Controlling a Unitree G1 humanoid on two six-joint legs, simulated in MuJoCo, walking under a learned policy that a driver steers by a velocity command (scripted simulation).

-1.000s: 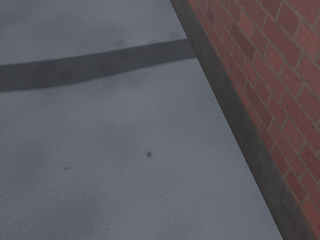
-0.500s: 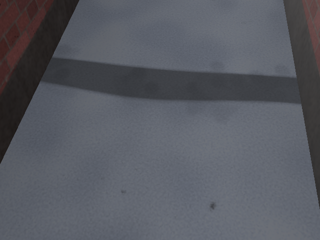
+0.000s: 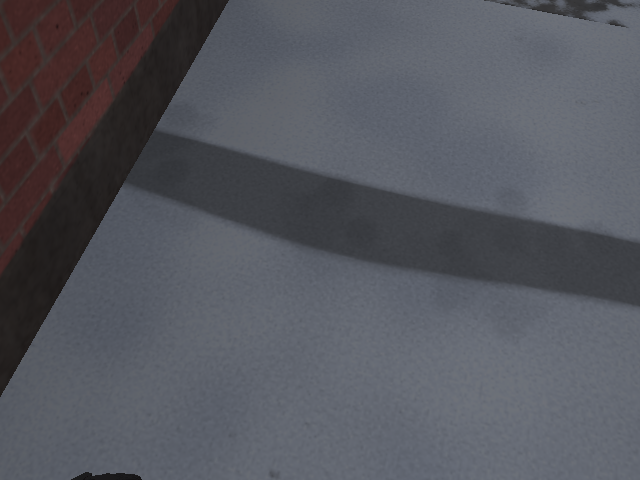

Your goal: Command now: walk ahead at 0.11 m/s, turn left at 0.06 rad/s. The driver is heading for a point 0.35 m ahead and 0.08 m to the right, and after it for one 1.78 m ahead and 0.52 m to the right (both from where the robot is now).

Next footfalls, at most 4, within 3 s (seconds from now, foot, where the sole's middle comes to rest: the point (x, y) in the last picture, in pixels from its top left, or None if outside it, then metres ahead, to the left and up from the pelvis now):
0.06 right None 0.19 -0.13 -0.76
0.40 left None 0.14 0.11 -0.77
0.90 right None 0.08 -0.14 -0.77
1.32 left None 0.40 -0.08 -0.75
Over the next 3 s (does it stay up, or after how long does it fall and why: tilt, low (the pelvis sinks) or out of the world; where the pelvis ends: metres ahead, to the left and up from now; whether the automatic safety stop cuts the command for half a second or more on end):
stays up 0.49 -0.18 0.02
